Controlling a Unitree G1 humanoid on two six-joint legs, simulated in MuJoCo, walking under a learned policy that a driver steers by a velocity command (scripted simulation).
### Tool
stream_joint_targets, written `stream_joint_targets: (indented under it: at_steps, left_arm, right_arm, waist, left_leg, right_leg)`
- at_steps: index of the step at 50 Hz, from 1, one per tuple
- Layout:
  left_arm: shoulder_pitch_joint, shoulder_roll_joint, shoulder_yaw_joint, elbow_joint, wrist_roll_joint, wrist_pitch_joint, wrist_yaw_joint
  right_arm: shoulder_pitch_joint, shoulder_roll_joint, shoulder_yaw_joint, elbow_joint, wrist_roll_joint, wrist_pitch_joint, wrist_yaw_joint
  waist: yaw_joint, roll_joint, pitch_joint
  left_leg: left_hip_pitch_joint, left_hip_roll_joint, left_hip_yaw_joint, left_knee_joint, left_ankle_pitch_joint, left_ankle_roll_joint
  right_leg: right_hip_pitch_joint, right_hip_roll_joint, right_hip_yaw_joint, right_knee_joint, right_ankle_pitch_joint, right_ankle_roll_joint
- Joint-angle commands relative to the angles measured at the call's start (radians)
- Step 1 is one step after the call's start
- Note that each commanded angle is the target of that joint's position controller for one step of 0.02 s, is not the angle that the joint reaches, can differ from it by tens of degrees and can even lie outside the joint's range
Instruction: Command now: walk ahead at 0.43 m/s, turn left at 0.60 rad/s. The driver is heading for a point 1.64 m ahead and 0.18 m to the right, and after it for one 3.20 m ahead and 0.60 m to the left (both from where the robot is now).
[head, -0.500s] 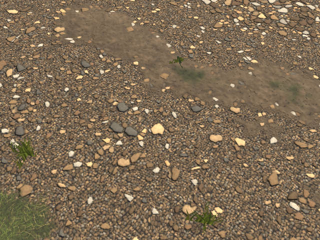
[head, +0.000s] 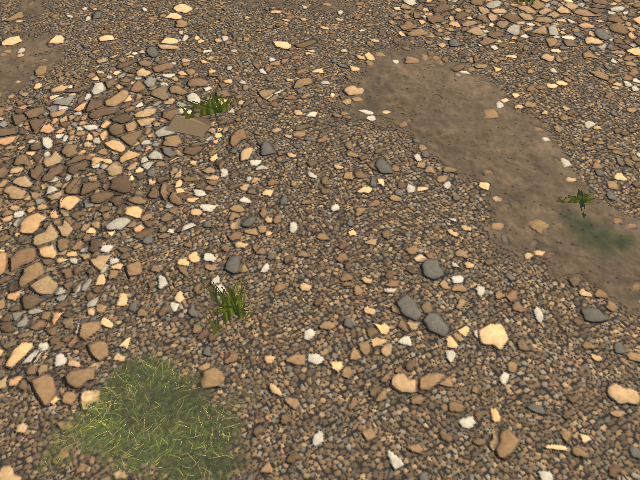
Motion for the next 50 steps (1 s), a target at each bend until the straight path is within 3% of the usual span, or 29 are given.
stream_joint_targets:
  at_steps: [1,3,5,6,7,8,9,10,11,12,13,14,18,23,28,30,32,34,35,36,37,38,39,40,41,43,45,48,50]
  left_arm:
    - [-0.025,0.205,0.052,-0.047,-0.016,-0.010,-0.001]
    - [-0.018,0.222,0.058,-0.034,-0.029,-0.005,-0.006]
    - [-0.029,0.251,0.066,-0.028,-0.036,0.004,-0.006]
    - [-0.040,0.256,0.067,-0.028,-0.041,0.009,-0.003]
    - [-0.018,0.226,0.054,-0.032,-0.038,0.007,0.000]
    - [0.016,0.132,0.021,-0.075,0.002,-0.001,-0.001]
    - [0.039,0.071,-0.012,-0.116,0.005,-0.032,-0.008]
    - [-0.055,0.185,0.018,-0.108,-0.039,-0.050,-0.018]
    - [-0.107,0.184,0.016,-0.126,-0.061,-0.058,-0.021]
    - [-0.116,0.167,0.011,-0.116,-0.045,-0.059,-0.014]
    - [-0.105,0.167,0.016,-0.103,-0.027,-0.050,-0.012]
    - [-0.066,0.161,0.016,-0.086,-0.028,-0.035,-0.018]
    - [-0.062,0.117,0.010,-0.060,-0.027,0.010,-0.018]
    - [-0.189,0.086,0.002,-0.091,-0.027,-0.006,-0.032]
    - [-0.322,0.052,-0.016,-0.153,-0.026,-0.016,-0.071]
    - [-0.343,0.054,-0.016,-0.181,-0.022,-0.018,-0.087]
    - [-0.303,0.083,-0.003,-0.196,-0.020,-0.010,-0.093]
    - [-0.117,0.159,0.034,-0.172,-0.021,0.000,-0.082]
    - [0.044,0.215,0.061,-0.146,-0.023,0.005,-0.066]
    - [0.093,0.321,0.084,-0.144,-0.024,0.005,-0.054]
    - [0.111,0.257,0.067,-0.158,-0.027,0.000,-0.052]
    - [0.076,0.208,0.052,-0.158,-0.017,-0.002,-0.046]
    - [0.010,0.187,0.046,-0.167,-0.019,-0.003,-0.044]
    - [-0.055,0.166,0.039,-0.180,-0.022,-0.002,-0.043]
    - [-0.094,0.142,0.030,-0.194,-0.012,-0.002,-0.040]
    - [-0.128,0.143,0.029,-0.201,-0.009,-0.002,-0.033]
    - [-0.121,0.163,0.034,-0.188,-0.013,-0.003,-0.022]
    - [-0.093,0.187,0.041,-0.167,-0.023,0.009,-0.005]
    - [-0.054,0.193,0.043,-0.151,-0.025,0.019,0.000]
  right_arm:
    - [-0.191,-0.021,0.010,-0.130,0.003,-0.028,0.022]
    - [-0.200,-0.032,0.007,-0.139,0.006,-0.027,0.031]
    - [-0.139,-0.073,-0.014,-0.135,0.000,-0.023,0.032]
    - [-0.013,-0.111,-0.038,-0.104,-0.001,-0.018,0.028]
    - [0.162,-0.172,-0.073,-0.054,0.005,-0.009,0.013]
    - [0.282,-0.262,-0.097,-0.033,0.015,0.000,-0.008]
    - [0.248,-0.300,-0.086,-0.062,0.014,-0.018,-0.007]
    - [0.238,-0.185,-0.052,-0.054,-0.003,-0.035,0.003]
    - [0.204,-0.156,-0.040,-0.039,-0.011,-0.045,0.004]
    - [0.137,-0.132,-0.030,-0.033,-0.010,-0.052,0.003]
    - [0.084,-0.097,-0.017,-0.032,-0.019,-0.059,0.003]
    - [0.053,-0.086,-0.012,-0.032,-0.029,-0.066,0.002]
    - [0.044,-0.090,-0.014,0.021,-0.034,-0.101,-0.003]
    - [0.062,-0.094,-0.010,0.064,-0.039,-0.106,-0.021]
    - [0.137,-0.117,-0.018,0.123,-0.024,-0.084,-0.034]
    - [0.144,-0.130,-0.023,0.134,-0.020,-0.063,-0.041]
    - [0.129,-0.160,-0.031,0.129,-0.018,-0.044,-0.054]
    - [0.112,-0.180,-0.034,0.120,-0.020,-0.028,-0.068]
    - [0.096,-0.170,-0.026,0.106,-0.021,-0.032,-0.073]
    - [0.223,-0.033,0.018,0.061,-0.051,-0.058,-0.054]
    - [0.180,-0.069,0.024,0.062,-0.039,-0.100,-0.031]
    - [0.067,-0.129,0.007,0.026,0.007,-0.125,-0.014]
    - [0.019,-0.120,0.015,0.004,0.010,-0.138,-0.013]
    - [0.000,-0.111,0.013,0.005,-0.011,-0.141,-0.019]
    - [0.014,-0.118,0.006,0.008,-0.027,-0.132,-0.023]
    - [0.057,-0.103,0.007,0.016,-0.040,-0.109,-0.026]
    - [0.044,-0.077,0.017,0.014,-0.044,-0.092,-0.033]
    - [-0.080,-0.038,0.035,-0.012,-0.042,-0.091,-0.033]
    - [-0.151,-0.038,0.036,-0.024,-0.030,-0.097,-0.026]
  waist:
    - [0.027,-0.143,0.117]
    - [0.015,-0.141,0.120]
    - [-0.045,-0.163,0.056]
    - [-0.125,-0.153,-0.029]
    - [-0.207,-0.118,-0.133]
    - [-0.220,0.077,-0.233]
    - [-0.154,0.244,-0.416]
    - [-0.214,0.090,-0.350]
    - [-0.192,0.084,-0.207]
    - [-0.149,0.003,-0.126]
    - [-0.112,0.024,-0.083]
    - [-0.082,0.054,-0.067]
    - [-0.060,0.019,0.003]
    - [-0.106,0.008,0.059]
    - [-0.163,-0.023,0.110]
    - [-0.156,-0.017,0.097]
    - [-0.116,0.026,0.031]
    - [-0.008,0.054,-0.096]
    - [0.086,0.000,-0.183]
    - [-0.002,-0.256,-0.312]
    - [0.035,-0.207,-0.444]
    - [0.058,-0.139,-0.307]
    - [0.022,-0.052,-0.184]
    - [-0.023,0.006,-0.095]
    - [-0.058,-0.009,-0.060]
    - [-0.096,-0.058,-0.041]
    - [-0.099,-0.069,-0.025]
    - [-0.053,-0.104,-0.010]
    - [-0.014,-0.122,-0.022]
  left_leg:
    - [-0.028,0.004,0.062,-0.139,0.019,0.026]
    - [0.027,-0.009,0.093,-0.202,-0.029,0.064]
    - [0.178,-0.073,0.143,-0.245,-0.103,0.116]
    - [0.361,-0.122,0.170,-0.296,-0.079,0.150]
    - [0.639,-0.158,0.157,-0.320,-0.041,0.187]
    - [0.984,0.051,-0.197,-0.350,-0.148,0.282]
    - [1.118,0.283,-0.778,-0.554,-0.377,0.446]
    - [1.056,0.277,-0.693,-0.615,-0.383,0.385]
    - [0.916,0.252,-0.534,-0.606,-0.298,0.347]
    - [0.763,0.209,-0.408,-0.607,-0.183,0.313]
    - [0.658,0.169,-0.314,-0.622,-0.076,0.297]
    - [0.582,0.147,-0.256,-0.656,-0.026,0.290]
    - [0.500,0.127,-0.085,-0.740,0.134,0.283]
    - [0.538,0.090,0.083,-0.775,0.193,0.217]
    - [0.721,0.151,0.136,-0.751,0.293,0.199]
    - [0.810,0.176,0.150,-0.681,0.451,0.194]
    - [0.860,0.179,0.175,-0.546,0.812,0.175]
    - [0.814,0.158,0.199,-0.259,1.012,0.148]
    - [0.626,0.119,0.209,0.002,0.826,0.114]
    - [0.160,-0.071,0.172,0.413,-0.066,0.041]
    - [-0.015,-0.166,-0.047,0.569,-0.469,0.039]
    - [-0.105,-0.095,-0.097,0.563,-0.390,0.061]
    - [-0.102,-0.048,-0.082,0.466,-0.307,0.073]
    - [-0.066,-0.016,-0.061,0.366,-0.270,0.065]
    - [0.001,0.008,-0.058,0.311,-0.239,0.053]
    - [0.066,0.019,-0.039,0.239,-0.211,0.015]
    - [0.092,0.015,-0.010,0.129,-0.162,-0.024]
    - [0.159,-0.023,0.011,-0.129,0.059,-0.047]
    - [0.216,-0.063,0.014,-0.258,0.175,-0.049]
  right_leg:
    - [-0.050,-0.238,0.070,-0.116,0.213,-0.159]
    - [-0.023,-0.258,0.040,-0.091,0.300,-0.149]
    - [0.004,-0.262,-0.015,0.051,0.698,-0.126]
    - [-0.018,-0.241,-0.063,0.232,0.888,-0.103]
    - [-0.142,-0.203,-0.093,0.465,0.889,-0.069]
    - [-0.499,-0.129,-0.083,0.821,0.303,-0.015]
    - [-0.730,0.039,0.103,1.089,-0.267,0.012]
    - [-0.811,-0.019,0.208,1.138,-0.193,-0.004]
    - [-0.835,-0.059,0.181,1.108,-0.123,-0.029]
    - [-0.790,-0.109,0.173,1.031,-0.044,-0.033]
    - [-0.733,-0.139,0.180,0.968,0.013,-0.032]
    - [-0.672,-0.155,0.186,0.954,0.059,-0.028]
    - [-0.690,-0.144,0.183,0.863,0.183,0.010]
    - [-0.702,-0.073,0.183,0.548,0.460,0.009]
    - [-0.762,-0.046,0.130,0.360,0.456,-0.033]
    - [-0.778,-0.025,0.096,0.332,0.358,-0.059]
    - [-0.689,0.035,0.032,0.340,0.236,-0.097]
    - [-0.425,0.104,0.006,0.336,0.173,-0.151]
    - [-0.130,0.066,0.109,0.276,0.237,-0.202]
    - [0.298,-0.211,0.623,0.279,0.157,-0.395]
    - [0.427,-0.303,0.974,0.116,0.056,-0.475]
    - [0.344,-0.273,0.827,0.072,0.042,-0.402]
    - [0.184,-0.234,0.700,0.058,0.096,-0.362]
    - [0.033,-0.191,0.607,0.043,0.212,-0.337]
    - [-0.073,-0.159,0.542,0.019,0.307,-0.329]
    - [-0.189,-0.125,0.485,-0.017,0.402,-0.335]
    - [-0.279,-0.097,0.412,-0.024,0.465,-0.327]
    - [-0.349,-0.028,0.337,-0.004,0.384,-0.267]
    - [-0.345,-0.023,0.356,0.015,0.301,-0.238]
